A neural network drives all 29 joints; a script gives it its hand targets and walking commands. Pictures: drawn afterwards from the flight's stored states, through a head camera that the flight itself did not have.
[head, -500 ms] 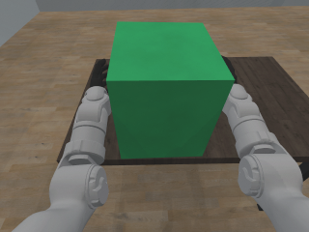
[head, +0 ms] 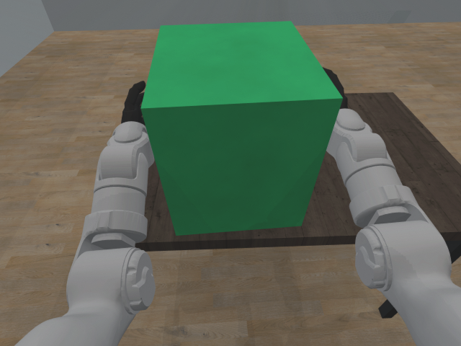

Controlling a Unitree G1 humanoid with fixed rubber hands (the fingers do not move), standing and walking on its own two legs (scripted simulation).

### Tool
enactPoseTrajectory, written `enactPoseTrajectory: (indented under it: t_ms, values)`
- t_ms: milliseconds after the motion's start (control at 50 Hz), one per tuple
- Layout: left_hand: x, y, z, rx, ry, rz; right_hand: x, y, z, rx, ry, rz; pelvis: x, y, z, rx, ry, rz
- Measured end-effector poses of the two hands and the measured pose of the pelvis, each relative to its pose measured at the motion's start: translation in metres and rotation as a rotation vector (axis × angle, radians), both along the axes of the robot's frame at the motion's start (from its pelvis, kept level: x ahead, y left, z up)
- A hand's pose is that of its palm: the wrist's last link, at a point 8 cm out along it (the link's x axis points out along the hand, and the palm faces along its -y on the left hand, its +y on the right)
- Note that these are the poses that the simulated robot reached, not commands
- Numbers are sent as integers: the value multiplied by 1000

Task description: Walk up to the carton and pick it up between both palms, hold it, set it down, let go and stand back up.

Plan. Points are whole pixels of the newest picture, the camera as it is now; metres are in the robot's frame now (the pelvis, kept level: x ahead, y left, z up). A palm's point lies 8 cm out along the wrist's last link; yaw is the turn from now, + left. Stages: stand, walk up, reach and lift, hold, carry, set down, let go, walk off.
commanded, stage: reach and lift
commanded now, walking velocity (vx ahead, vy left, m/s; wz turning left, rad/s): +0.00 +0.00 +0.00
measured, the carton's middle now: (233, 128) +0.46 +0.02 +0.17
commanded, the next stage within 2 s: hold in 1.48 s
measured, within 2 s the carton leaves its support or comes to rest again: neither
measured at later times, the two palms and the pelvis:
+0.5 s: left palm (132, 120) +0.40 +0.18 +0.23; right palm (342, 111) +0.41 -0.15 +0.24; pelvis +0.00 +0.00 +0.00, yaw +0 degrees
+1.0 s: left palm (134, 118) +0.41 +0.17 +0.24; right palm (348, 102) +0.41 -0.16 +0.26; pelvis +0.00 +0.00 +0.00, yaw +0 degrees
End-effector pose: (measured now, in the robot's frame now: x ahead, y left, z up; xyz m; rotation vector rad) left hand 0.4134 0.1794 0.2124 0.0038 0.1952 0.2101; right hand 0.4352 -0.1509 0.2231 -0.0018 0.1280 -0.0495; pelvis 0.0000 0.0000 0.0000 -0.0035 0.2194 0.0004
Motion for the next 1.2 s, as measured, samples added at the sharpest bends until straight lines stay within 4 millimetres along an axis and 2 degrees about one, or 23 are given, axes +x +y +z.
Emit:
enactPoseTrajectory:
  t_ms: [60,140,220,340,440,480,560,660,780,860,1080,1140,1200]
  values:
    - [3,-5,-6,-4,40,-20,-3,-6,-5,-4,38,-20,0,0,0,0,-4,0]
    - [2,-9,-26,-13,92,-42,-6,-8,-12,6,89,-43,0,0,0,0,-5,0]
    - [-4,-5,-34,-20,83,-46,-8,-2,-4,-8,79,-40,1,0,0,0,-4,0]
    - [-12,2,-2,-16,-21,-28,-15,5,28,6,-21,-24,0,2,0,-1,-5,1]
    - [-11,1,23,-12,-3,-39,-21,1,30,0,-2,-40,-2,3,1,-1,-19,3]
    - [-9,-1,24,-12,29,-46,-22,-2,24,-2,29,-49,-2,4,1,-1,-24,3]
    - [-7,-3,12,-16,85,-57,-23,-4,14,-6,84,-58,-2,4,1,-1,-24,3]
    - [-7,-2,4,-21,91,-67,-22,-2,17,1,91,-65,-1,4,1,-1,-22,3]
    - [-9,0,26,-20,10,-63,-24,0,40,20,13,-60,0,4,1,-1,-22,4]
    - [-10,-3,37,-19,5,-63,-26,-4,46,17,10,-63,-1,5,1,-1,-23,4]
    - [-5,-6,19,-25,84,-71,-22,-6,32,15,90,-71,0,4,1,-1,-21,4]
    - [-6,-4,24,-25,64,-66,-22,-4,38,25,71,-67,1,4,1,-1,-20,4]
    - [-9,-2,36,-25,12,-62,-24,-2,53,34,20,-61,2,4,1,-1,-19,4]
